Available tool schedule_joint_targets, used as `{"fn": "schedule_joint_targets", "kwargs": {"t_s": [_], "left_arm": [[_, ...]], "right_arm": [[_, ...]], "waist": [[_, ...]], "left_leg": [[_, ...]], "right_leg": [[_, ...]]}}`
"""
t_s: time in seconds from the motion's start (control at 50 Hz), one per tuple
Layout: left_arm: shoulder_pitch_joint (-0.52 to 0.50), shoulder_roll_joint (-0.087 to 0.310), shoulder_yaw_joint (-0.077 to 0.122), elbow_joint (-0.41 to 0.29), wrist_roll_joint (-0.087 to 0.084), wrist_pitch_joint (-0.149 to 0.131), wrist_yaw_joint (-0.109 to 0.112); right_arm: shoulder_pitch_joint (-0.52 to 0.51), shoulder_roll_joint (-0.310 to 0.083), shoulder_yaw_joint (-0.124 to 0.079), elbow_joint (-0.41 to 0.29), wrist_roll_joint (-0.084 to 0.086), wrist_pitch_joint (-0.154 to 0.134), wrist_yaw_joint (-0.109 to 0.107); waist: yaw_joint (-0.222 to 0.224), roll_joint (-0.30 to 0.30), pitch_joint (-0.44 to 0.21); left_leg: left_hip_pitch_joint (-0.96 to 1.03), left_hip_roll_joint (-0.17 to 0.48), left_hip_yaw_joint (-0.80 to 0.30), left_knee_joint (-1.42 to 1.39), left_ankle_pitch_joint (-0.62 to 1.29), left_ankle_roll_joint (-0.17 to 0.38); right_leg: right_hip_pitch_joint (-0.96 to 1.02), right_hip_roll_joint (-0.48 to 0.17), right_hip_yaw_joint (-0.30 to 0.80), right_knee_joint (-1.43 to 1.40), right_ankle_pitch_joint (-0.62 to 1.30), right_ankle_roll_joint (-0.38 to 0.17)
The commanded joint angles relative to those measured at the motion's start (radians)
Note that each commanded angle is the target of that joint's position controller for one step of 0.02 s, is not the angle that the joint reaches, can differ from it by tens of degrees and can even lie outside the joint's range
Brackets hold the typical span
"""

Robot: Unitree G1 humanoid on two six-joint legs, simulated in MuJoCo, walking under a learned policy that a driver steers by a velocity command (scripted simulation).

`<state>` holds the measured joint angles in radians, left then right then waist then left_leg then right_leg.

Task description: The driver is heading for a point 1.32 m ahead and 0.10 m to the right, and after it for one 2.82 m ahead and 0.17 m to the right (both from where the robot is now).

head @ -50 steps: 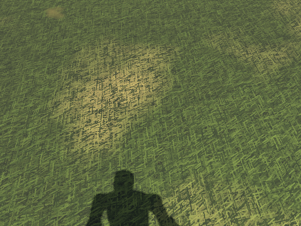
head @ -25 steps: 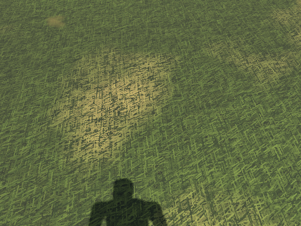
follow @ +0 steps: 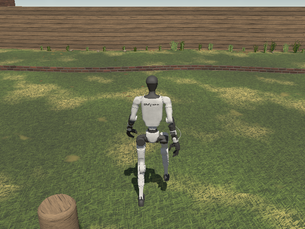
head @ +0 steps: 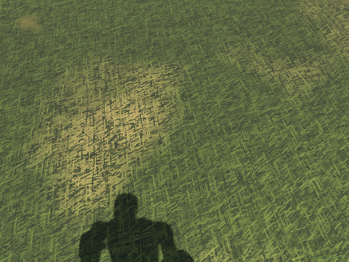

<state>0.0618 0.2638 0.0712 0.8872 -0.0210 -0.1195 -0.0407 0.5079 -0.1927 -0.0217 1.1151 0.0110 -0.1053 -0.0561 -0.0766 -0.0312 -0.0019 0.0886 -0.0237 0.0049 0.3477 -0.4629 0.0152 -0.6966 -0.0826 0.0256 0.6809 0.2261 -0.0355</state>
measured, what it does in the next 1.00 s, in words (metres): goes down: right foot 0.17 m lower, then left foot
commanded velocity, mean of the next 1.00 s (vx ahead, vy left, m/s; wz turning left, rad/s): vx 0.43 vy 0.00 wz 0.00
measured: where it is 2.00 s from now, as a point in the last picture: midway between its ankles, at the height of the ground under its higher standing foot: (170, 217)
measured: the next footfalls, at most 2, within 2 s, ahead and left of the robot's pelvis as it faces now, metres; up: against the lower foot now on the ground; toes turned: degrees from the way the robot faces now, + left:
right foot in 0.20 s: +0.32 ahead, -0.17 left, -0.17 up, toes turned -5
left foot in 0.64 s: +0.59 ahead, +0.08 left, -0.17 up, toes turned +2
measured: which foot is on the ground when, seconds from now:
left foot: down 0.00-0.20, up 0.22-0.62, down 0.64-1.00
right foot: up 0.00-0.18, down 0.20-0.66, up 0.68-1.00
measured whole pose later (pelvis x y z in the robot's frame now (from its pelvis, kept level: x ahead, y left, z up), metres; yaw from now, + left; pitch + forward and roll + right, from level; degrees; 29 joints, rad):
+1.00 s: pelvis +0.57 +0.00 -0.14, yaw +0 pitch +2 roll +0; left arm 0.08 0.25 0.06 0.96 0.00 -0.03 0.02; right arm 0.28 -0.20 -0.05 0.98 -0.01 -0.07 -0.01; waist -0.03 -0.05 0.02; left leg -0.15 -0.06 0.06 0.30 -0.18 0.07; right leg -0.56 -0.08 0.04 0.68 -0.09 0.00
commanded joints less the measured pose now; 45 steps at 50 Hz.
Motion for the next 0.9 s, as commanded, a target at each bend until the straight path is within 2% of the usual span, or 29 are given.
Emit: {"fn": "schedule_joint_targets", "kwargs": {"t_s": [0.02,0.08,0.12,0.14,0.16,0.18,0.2,0.22,0.24,0.26,0.28,0.3,0.32,0.34,0.36,0.4,0.46,0.52,0.56,0.6,0.64,0.66,0.68,0.7,0.72,0.74,0.78,0.84,0.9], "left_arm": [[-0.101,0.004,-0.007,-0.089,0.012,-0.004,-0.032],[-0.168,0.015,-0.015,-0.137,0.005,0.025,-0.05],[-0.214,0.023,-0.022,-0.146,0.0,0.015,-0.063],[-0.162,0.039,-0.016,-0.125,0.003,0.008,-0.063],[-0.033,0.07,-0.003,-0.075,0.003,0.004,-0.058],[0.161,0.119,0.021,-0.009,0.009,-0.005,-0.049],[0.35,0.152,0.035,0.045,0.015,0.0,-0.043],[0.453,0.196,0.012,0.089,0.051,-0.003,-0.043],[0.548,0.211,0.036,0.114,0.025,0.001,-0.034],[0.499,0.2,0.041,0.105,0.02,0.026,-0.023],[0.409,0.128,0.019,0.086,0.025,0.038,-0.015],[0.356,0.21,0.034,0.092,0.017,0.043,-0.002],[0.235,0.153,0.012,0.034,0.039,0.013,0.002],[0.159,0.13,0.003,0.034,0.049,-0.003,0.003],[0.083,0.108,-0.012,0.034,0.037,-0.007,0.0],[0.066,0.106,-0.008,0.041,0.042,-0.007,0.02],[0.145,0.117,0.002,0.058,0.021,-0.002,0.051],[0.242,0.144,0.017,0.099,-0.015,0.018,0.057],[0.295,0.141,0.021,0.122,-0.021,0.033,0.056],[0.288,0.151,0.025,0.124,-0.013,0.048,0.055],[0.257,0.117,0.011,0.109,-0.001,0.06,0.052],[0.292,0.064,-0.011,0.087,0.025,0.055,0.051],[0.365,-0.019,-0.033,0.082,0.017,0.031,0.044],[0.288,0.095,-0.006,0.08,-0.009,0.015,0.04],[0.198,0.13,0.003,0.051,-0.023,0.008,0.042],[0.171,0.12,0.005,0.053,-0.011,0.012,0.051],[0.198,0.094,0.012,0.07,0.014,0.039,0.061],[0.22,0.049,0.01,0.083,0.015,0.069,0.064],[0.132,0.025,0.003,0.055,0.025,0.076,0.063]], "right_arm": [[-0.062,-0.16,-0.029,-0.066,0.008,-0.021,-0.019],[0.001,-0.129,-0.023,-0.063,0.015,-0.004,-0.004],[0.062,-0.138,-0.027,-0.063,0.016,0.022,-0.002],[0.064,-0.146,-0.028,-0.069,0.013,0.031,0.0],[0.052,-0.16,-0.028,-0.076,0.006,0.037,0.007],[0.031,-0.162,-0.031,-0.076,0.005,0.037,0.019],[0.028,-0.158,-0.032,-0.05,0.0,0.024,0.043],[0.138,-0.023,-0.012,-0.036,-0.01,0.013,0.057],[0.216,-0.083,0.0,-0.085,0.069,-0.015,0.071],[0.103,-0.136,-0.015,-0.127,0.081,-0.026,0.063],[-0.012,-0.161,-0.026,-0.143,0.056,-0.025,0.044],[-0.05,-0.104,-0.007,-0.205,0.081,-0.019,0.034],[-0.15,-0.162,-0.026,-0.229,0.054,-0.01,0.018],[-0.161,-0.155,-0.028,-0.234,0.037,0.016,0.014],[-0.157,-0.091,-0.02,-0.23,0.025,0.045,0.014],[-0.184,-0.07,-0.024,-0.262,-0.003,0.044,0.017],[-0.282,-0.072,-0.026,-0.282,-0.006,0.025,0.042],[-0.408,-0.081,-0.027,-0.314,-0.002,0.03,0.057],[-0.473,-0.096,-0.033,-0.341,0.003,0.027,0.066],[-0.457,-0.117,-0.046,-0.345,0.003,0.022,0.075],[-0.219,-0.186,-0.09,-0.27,-0.001,0.021,0.073],[-0.06,-0.278,-0.116,-0.241,-0.001,0.021,0.068],[-0.001,-0.327,-0.121,-0.223,-0.002,0.017,0.081],[-0.041,-0.245,-0.098,-0.236,0.0,0.006,0.085],[-0.154,-0.209,-0.083,-0.264,-0.006,0.0,0.084],[-0.246,-0.184,-0.073,-0.285,-0.016,-0.002,0.085],[-0.305,-0.139,-0.063,-0.282,-0.027,-0.007,0.085],[-0.282,-0.141,-0.059,-0.248,-0.032,-0.009,0.068],[-0.274,-0.152,-0.057,-0.222,-0.025,0.004,0.048]], "waist": [[0.025,0.097,0.132],[-0.008,0.079,0.159],[-0.045,0.065,0.173],[-0.027,0.056,0.146],[0.017,0.066,0.083],[0.106,0.045,0.006],[0.221,-0.054,-0.108],[0.178,-0.316,-0.221],[0.196,-0.329,-0.468],[0.212,-0.218,-0.464],[0.191,-0.074,-0.348],[0.131,-0.063,-0.308],[0.112,0.079,-0.222],[0.068,0.017,-0.144],[0.015,0.036,-0.003],[0.0,-0.056,0.057],[0.042,-0.063,0.0],[0.094,-0.011,0.023],[0.112,0.0,0.061],[0.085,-0.01,0.059],[-0.024,0.021,-0.069],[-0.052,0.179,-0.201],[-0.017,0.394,-0.298],[-0.027,0.256,-0.226],[-0.005,0.195,-0.101],[0.033,0.112,-0.049],[0.095,0.109,-0.057],[0.128,0.101,-0.079],[0.12,0.1,-0.078]], "left_leg": [[-0.409,0.161,-0.027,-0.061,0.208,0.11],[-0.301,0.167,-0.02,0.099,0.172,0.096],[-0.128,0.175,-0.047,0.236,0.257,0.082],[-0.059,0.17,-0.059,0.353,0.378,0.081],[-0.021,0.167,-0.075,0.518,0.537,0.086],[-0.079,0.145,-0.077,0.761,0.64,0.079],[-0.27,0.068,-0.038,1.132,0.497,0.038],[-0.742,-0.039,-0.106,1.622,-0.471,0.003],[-0.944,-0.053,-0.28,1.641,-0.333,0.008],[-0.985,0.016,-0.235,1.556,-0.292,-0.008],[-0.958,0.074,-0.164,1.54,-0.266,-0.015],[-1.094,0.091,-0.075,1.546,-0.134,-0.024],[-0.989,0.155,-0.126,1.345,0.065,0.014],[-0.915,0.177,-0.14,1.32,0.08,0.021],[-0.792,0.212,-0.129,1.147,0.098,-0.012],[-0.671,0.214,-0.113,0.825,0.222,-0.046],[-0.542,0.159,-0.039,0.474,0.47,-0.038],[-0.624,0.129,-0.025,0.31,0.467,-0.004],[-0.67,0.121,-0.022,0.256,0.434,0.025],[-0.612,0.1,0.004,0.219,0.372,0.052],[-0.287,0.051,0.036,0.207,0.361,0.092],[0.004,0.239,-0.231,0.181,0.344,0.175],[0.226,0.402,-0.716,-0.032,0.1,0.301],[0.185,0.39,-0.729,-0.084,-0.026,0.264],[0.048,0.372,-0.583,-0.082,0.131,0.226],[-0.085,0.34,-0.443,-0.076,0.402,0.213],[-0.227,0.275,-0.252,-0.076,0.776,0.18],[-0.266,0.243,-0.122,-0.085,1.02,0.192],[-0.259,0.22,-0.048,-0.084,1.049,0.176]], "right_leg": [[0.278,0.027,-0.006,-0.132,0.365,-0.014],[0.214,0.008,-0.005,-0.187,0.303,-0.037],[0.134,-0.008,-0.012,-0.276,0.242,-0.016],[0.157,-0.016,-0.013,-0.319,0.23,-0.015],[0.252,-0.014,-0.022,-0.341,0.233,-0.017],[0.453,0.001,-0.055,-0.363,0.245,-0.027],[0.786,-0.047,-0.049,-0.364,0.354,-0.063],[1.226,-0.174,0.027,0.046,0.82,-0.109],[1.466,-0.328,0.345,0.095,0.539,-0.29],[1.356,-0.344,0.404,-0.078,0.23,-0.315],[1.149,-0.296,0.317,-0.122,0.278,-0.267],[1.037,-0.397,0.516,-0.263,-0.249,-0.361],[0.756,-0.417,0.59,-0.381,-0.37,-0.319],[0.564,-0.42,0.575,-0.397,-0.336,-0.325],[0.294,-0.329,0.39,-0.457,-0.249,-0.279],[0.178,-0.182,0.168,-0.484,-0.143,-0.231],[0.272,-0.099,0.009,-0.488,-0.037,-0.195],[0.495,-0.143,0.038,-0.476,-0.151,-0.178],[0.587,-0.18,0.059,-0.463,-0.241,-0.163],[0.624,-0.188,0.056,-0.414,-0.227,-0.138],[0.559,-0.098,-0.027,-0.127,-0.016,-0.086],[0.341,0.0,-0.104,0.236,-0.255,-0.032],[0.033,0.151,-0.028,0.515,-0.784,0.0],[-0.081,0.101,0.077,0.62,-0.786,-0.019],[-0.114,0.057,0.063,0.608,-0.693,-0.037],[-0.051,0.012,0.044,0.563,-0.614,-0.031],[0.109,-0.032,0.048,0.463,-0.561,-0.014],[0.181,-0.012,0.029,0.355,-0.493,0.015],[0.196,-0.006,0.016,0.145,-0.367,0.04]]}}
